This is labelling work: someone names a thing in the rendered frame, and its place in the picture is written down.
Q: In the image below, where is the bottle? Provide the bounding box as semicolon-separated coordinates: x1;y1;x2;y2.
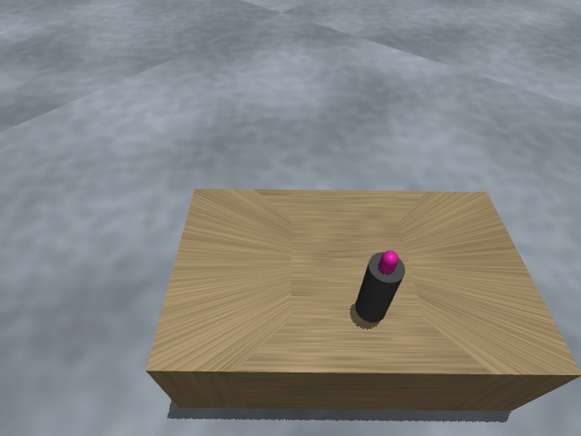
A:
355;251;405;322

